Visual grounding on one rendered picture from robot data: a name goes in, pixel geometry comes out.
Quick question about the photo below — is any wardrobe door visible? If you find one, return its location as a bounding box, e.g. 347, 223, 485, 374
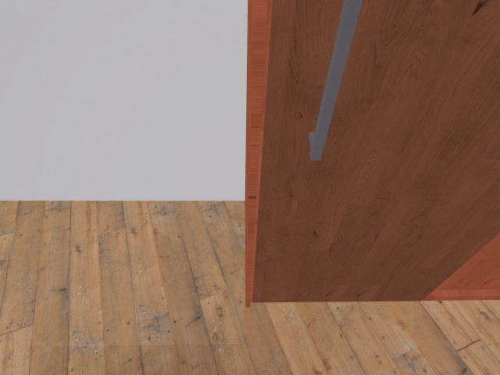
434, 234, 500, 291
252, 0, 500, 302

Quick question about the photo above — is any handle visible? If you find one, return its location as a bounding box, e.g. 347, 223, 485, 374
309, 0, 363, 160

